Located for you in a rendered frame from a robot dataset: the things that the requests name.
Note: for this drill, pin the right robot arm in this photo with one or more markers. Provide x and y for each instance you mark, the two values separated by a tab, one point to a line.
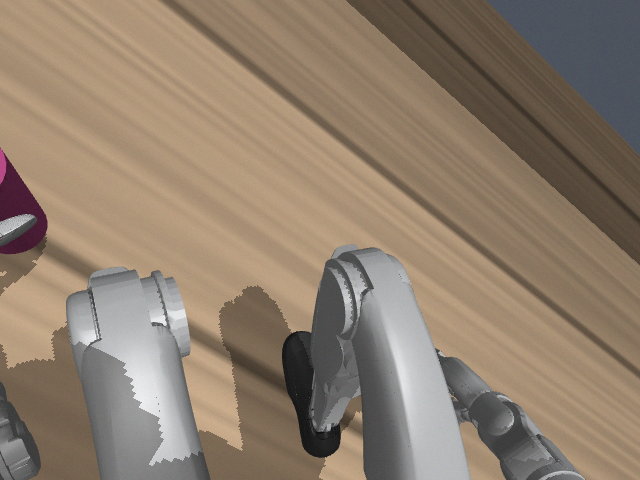
524	453

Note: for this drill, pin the right robot foot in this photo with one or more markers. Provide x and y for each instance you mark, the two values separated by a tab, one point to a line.
298	371

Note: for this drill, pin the right robot hand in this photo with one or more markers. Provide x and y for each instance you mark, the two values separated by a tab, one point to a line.
463	383

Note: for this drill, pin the left robot arm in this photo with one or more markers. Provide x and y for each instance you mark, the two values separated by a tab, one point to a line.
19	455

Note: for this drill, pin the bottle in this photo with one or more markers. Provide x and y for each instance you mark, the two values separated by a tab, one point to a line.
16	199

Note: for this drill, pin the left robot hand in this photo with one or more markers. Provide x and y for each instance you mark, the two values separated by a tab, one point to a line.
14	227

